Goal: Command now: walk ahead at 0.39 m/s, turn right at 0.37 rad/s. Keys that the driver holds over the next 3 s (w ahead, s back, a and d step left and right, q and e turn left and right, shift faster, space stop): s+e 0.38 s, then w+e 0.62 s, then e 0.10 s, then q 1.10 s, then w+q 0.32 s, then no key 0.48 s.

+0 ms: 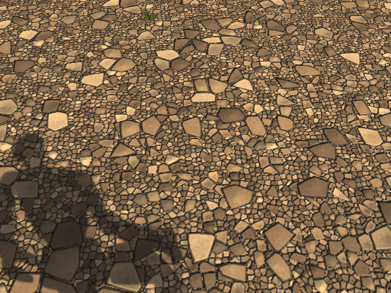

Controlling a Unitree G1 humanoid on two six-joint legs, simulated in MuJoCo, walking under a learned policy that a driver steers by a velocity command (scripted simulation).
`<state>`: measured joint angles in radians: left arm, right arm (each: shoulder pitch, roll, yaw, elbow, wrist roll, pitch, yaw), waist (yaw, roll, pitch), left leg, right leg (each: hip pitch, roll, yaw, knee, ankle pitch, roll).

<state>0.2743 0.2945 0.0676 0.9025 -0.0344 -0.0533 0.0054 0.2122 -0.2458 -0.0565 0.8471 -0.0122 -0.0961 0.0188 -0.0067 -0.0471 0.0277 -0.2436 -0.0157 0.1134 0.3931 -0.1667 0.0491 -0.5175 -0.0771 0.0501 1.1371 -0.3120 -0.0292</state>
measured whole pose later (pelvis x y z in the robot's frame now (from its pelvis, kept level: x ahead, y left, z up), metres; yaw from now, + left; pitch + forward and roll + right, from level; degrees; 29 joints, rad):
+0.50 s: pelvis +0.13 -0.02 -0.01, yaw -16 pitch +3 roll +2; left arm 0.17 0.29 0.08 0.68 0.00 0.02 0.02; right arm 0.05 -0.28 -0.06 0.81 0.00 0.03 -0.04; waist 0.03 0.01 0.06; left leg -0.50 -0.02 -0.07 1.01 -0.42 -0.04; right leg -0.46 0.08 0.08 0.45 -0.03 -0.08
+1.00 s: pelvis +0.23 -0.06 +0.00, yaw -35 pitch +2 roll +0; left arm 0.15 0.28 0.08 0.61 -0.03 0.00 -0.04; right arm 0.42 -0.27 -0.06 0.87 0.00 -0.06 -0.02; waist -0.11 -0.02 -0.03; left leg 0.04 0.09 0.17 0.26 -0.34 -0.05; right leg -0.65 -0.07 0.01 0.81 -0.12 0.02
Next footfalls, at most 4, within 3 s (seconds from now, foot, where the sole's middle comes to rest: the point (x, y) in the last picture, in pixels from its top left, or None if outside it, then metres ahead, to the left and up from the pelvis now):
0.28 right None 0.27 -0.12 -0.78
0.64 left None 0.23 0.11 -0.78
1.10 right None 0.29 -0.29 -0.78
1.64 left None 0.48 -0.15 -0.78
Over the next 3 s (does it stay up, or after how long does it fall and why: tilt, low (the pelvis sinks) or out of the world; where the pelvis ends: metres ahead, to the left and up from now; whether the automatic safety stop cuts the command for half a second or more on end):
stays up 0.57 -0.19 -0.01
